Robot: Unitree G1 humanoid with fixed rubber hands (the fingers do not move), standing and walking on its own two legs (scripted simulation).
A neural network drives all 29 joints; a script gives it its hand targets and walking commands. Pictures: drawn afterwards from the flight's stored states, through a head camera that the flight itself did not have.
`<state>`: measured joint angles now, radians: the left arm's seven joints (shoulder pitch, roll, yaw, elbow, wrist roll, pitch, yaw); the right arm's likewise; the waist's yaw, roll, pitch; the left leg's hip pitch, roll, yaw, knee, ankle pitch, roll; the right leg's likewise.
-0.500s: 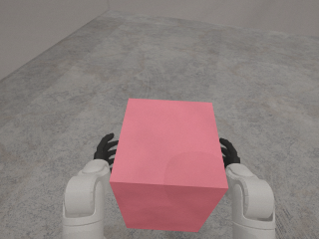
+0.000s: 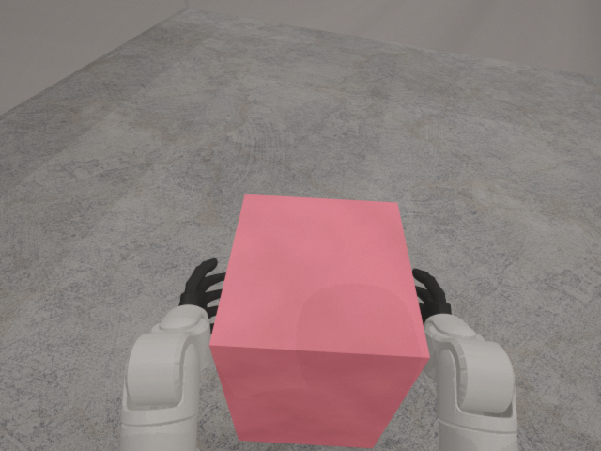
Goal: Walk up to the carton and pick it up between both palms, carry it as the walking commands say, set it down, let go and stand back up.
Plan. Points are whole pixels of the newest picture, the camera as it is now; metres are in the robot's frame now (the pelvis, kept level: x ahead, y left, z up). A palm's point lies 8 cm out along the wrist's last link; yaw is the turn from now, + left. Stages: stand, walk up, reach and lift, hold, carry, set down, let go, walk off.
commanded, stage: carry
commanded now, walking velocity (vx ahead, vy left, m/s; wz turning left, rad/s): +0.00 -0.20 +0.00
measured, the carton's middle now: (312, 329) +0.30 +0.01 +0.02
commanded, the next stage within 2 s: none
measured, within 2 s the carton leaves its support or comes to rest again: neither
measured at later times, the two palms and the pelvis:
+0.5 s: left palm (321, 350) +0.24 +0.00 +0.07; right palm (567, 367) +0.24 -0.29 +0.08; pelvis -0.04 -0.15 -0.01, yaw +1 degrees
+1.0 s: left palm (478, 390) +0.20 -0.17 +0.08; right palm out of the picture +0.19 -0.45 +0.07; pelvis -0.08 -0.30 -0.01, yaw +0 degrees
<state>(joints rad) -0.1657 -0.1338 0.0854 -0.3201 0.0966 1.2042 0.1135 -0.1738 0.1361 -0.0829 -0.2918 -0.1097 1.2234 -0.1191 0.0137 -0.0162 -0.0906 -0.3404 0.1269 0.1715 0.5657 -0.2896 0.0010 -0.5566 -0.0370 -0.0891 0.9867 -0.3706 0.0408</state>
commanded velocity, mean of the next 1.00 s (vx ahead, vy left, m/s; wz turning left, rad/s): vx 0.00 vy -0.20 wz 0.00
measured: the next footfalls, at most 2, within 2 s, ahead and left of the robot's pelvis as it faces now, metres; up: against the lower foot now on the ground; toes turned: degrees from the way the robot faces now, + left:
right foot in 0.18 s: +0.04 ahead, -0.21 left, +0.00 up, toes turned -9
left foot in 0.48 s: -0.01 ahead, -0.05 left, +0.00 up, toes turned +11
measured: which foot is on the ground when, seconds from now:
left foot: down 0.00-0.18, up 0.20-0.46, down 0.48-0.80, up 0.82-1.00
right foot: up 0.00-0.16, down 0.18-0.48, up 0.50-0.76, down 0.78-1.00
